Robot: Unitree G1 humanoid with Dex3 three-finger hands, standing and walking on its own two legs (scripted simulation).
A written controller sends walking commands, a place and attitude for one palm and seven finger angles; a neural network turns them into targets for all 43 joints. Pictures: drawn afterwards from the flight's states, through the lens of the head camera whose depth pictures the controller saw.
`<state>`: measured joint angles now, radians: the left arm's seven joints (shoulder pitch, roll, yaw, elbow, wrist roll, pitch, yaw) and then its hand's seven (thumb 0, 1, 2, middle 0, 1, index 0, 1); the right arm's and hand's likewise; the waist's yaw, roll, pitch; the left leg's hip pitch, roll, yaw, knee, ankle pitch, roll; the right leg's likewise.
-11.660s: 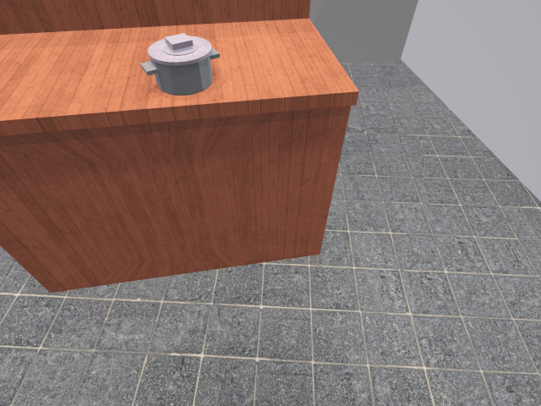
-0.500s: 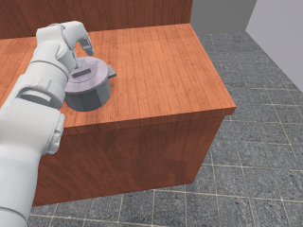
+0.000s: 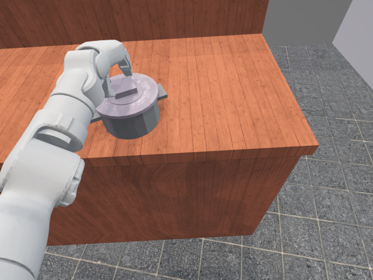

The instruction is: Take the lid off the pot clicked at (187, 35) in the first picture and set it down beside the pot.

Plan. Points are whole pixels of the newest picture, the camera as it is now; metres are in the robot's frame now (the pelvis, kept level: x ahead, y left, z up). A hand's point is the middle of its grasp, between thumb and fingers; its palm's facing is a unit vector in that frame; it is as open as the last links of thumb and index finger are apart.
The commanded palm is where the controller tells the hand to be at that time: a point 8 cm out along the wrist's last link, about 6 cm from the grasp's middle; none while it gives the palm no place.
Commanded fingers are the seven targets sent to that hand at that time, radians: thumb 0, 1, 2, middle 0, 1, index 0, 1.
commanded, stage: raise the hand to come down again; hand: left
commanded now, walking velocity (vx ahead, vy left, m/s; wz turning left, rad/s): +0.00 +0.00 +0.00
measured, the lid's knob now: (123, 87) +0.51 +0.14 +0.15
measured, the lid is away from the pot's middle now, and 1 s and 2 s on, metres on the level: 0.00 0.00 0.00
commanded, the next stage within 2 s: move the open hand above the knob in 0.94 s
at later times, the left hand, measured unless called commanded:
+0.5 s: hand (112, 69) +0.48 +0.14 +0.22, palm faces -0.26 -0.05 -0.97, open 10.2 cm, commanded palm +0.47 +0.14 +0.27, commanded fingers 0.00 -0.21 1.21 -0.79 -0.12 -0.79 -0.12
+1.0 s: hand (110, 65) +0.48 +0.14 +0.23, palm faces -0.25 -0.03 -0.97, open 10.1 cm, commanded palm +0.47 +0.15 +0.28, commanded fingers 0.00 -0.22 1.24 -0.81 -0.08 -0.81 -0.08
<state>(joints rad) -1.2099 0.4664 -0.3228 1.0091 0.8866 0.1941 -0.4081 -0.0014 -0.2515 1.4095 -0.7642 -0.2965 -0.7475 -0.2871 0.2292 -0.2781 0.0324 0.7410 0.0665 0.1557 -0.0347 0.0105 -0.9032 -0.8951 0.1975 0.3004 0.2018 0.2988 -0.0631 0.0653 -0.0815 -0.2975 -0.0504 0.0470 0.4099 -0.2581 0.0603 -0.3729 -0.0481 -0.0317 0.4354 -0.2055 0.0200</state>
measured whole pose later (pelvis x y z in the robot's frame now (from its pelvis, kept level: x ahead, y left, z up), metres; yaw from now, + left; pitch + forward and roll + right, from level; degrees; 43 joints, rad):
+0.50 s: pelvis +0.00 -0.01 +0.00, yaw +0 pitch +7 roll +0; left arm -1.25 0.44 -0.30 0.99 0.89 0.24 -0.43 0.00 -0.18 1.19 -0.73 -0.28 -0.72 -0.28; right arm 0.18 -0.28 0.05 0.74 0.06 0.18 -0.03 0.01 -0.90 -0.90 0.20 0.30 0.20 0.30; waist -0.05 0.07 -0.07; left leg -0.25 -0.05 0.04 0.38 -0.24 0.05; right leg -0.34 -0.05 -0.04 0.43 -0.20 0.01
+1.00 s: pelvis -0.01 -0.01 +0.00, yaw +0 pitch +6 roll +0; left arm -1.27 0.49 -0.28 1.00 0.90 0.21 -0.45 0.00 -0.20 1.24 -0.82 -0.09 -0.82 -0.08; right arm 0.23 -0.29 0.04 0.75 0.06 0.16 -0.05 0.01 -0.90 -0.90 0.20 0.30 0.20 0.30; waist -0.08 0.06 -0.06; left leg -0.26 -0.04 0.05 0.39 -0.24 0.05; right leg -0.35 -0.04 -0.03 0.43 -0.19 0.01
